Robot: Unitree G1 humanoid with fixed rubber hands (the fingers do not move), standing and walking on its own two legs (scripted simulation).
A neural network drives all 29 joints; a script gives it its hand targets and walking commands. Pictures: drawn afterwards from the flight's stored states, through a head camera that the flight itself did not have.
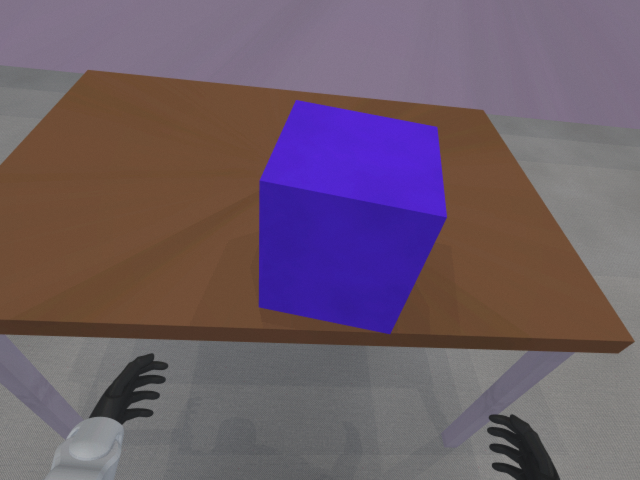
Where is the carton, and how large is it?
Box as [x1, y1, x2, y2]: [259, 100, 446, 333]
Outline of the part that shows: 296,100 259,180 259,306 390,333 446,218 437,128 434,126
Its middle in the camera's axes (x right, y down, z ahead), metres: +0.04 -0.03 +0.58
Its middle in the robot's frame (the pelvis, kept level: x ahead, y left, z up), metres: +0.48 -0.01 +0.07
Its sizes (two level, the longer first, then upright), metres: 0.210 0.200 0.250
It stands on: a table, 0.70 m high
